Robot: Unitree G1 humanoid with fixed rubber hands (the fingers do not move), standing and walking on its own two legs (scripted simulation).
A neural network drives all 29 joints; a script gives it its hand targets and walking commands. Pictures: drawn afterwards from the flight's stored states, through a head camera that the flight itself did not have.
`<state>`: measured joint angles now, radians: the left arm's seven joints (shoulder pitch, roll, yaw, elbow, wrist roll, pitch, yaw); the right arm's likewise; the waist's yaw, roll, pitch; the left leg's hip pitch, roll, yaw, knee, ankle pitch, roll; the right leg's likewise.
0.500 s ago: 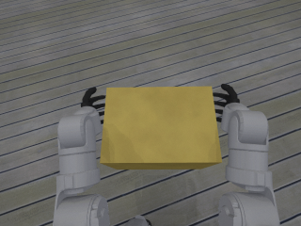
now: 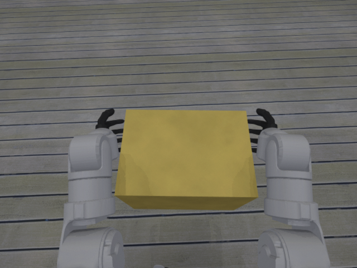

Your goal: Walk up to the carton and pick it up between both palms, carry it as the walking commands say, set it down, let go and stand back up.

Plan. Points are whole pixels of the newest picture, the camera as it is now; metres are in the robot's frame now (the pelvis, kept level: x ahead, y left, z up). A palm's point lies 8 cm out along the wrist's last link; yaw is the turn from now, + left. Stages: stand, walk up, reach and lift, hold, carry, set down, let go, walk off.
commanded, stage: carry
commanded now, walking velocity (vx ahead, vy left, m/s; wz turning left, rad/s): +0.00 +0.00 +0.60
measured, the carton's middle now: (184, 164) +0.37 +0.02 +0.01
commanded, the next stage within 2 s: none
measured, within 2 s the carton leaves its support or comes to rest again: neither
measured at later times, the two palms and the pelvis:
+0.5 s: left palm (59, 202) +0.23 +0.23 +0.12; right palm (255, 172) +0.29 -0.10 +0.12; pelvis -0.09 -0.01 +0.01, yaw +9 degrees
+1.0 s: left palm (83, 216) +0.20 +0.18 +0.13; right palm (298, 197) +0.24 -0.16 +0.13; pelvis -0.11 -0.04 +0.01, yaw +9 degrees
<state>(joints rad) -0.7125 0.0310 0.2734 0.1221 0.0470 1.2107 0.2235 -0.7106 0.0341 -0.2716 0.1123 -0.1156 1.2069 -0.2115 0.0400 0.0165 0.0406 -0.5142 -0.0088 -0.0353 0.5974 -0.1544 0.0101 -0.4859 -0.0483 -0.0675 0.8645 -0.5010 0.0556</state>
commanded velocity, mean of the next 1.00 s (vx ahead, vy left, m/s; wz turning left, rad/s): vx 0.00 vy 0.00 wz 0.02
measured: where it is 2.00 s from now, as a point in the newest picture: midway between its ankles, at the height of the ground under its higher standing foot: outside the picture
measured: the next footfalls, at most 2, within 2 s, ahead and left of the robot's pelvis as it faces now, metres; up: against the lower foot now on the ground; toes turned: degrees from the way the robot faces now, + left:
right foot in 0.04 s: +0.02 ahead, -0.12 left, +0.00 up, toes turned +1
left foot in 0.30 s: +0.00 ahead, +0.12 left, +0.00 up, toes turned +13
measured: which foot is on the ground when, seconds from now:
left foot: down 0.00-0.06, up 0.08-0.28, down 0.30-1.00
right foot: up 0.00-0.02, down 0.04-1.00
